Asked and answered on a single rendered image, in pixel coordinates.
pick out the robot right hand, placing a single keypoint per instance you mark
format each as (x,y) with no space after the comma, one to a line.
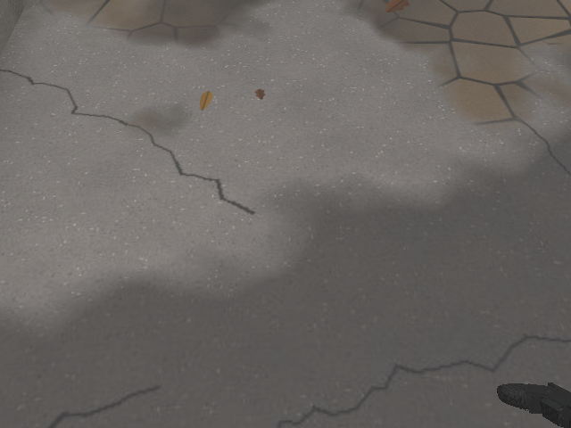
(552,401)

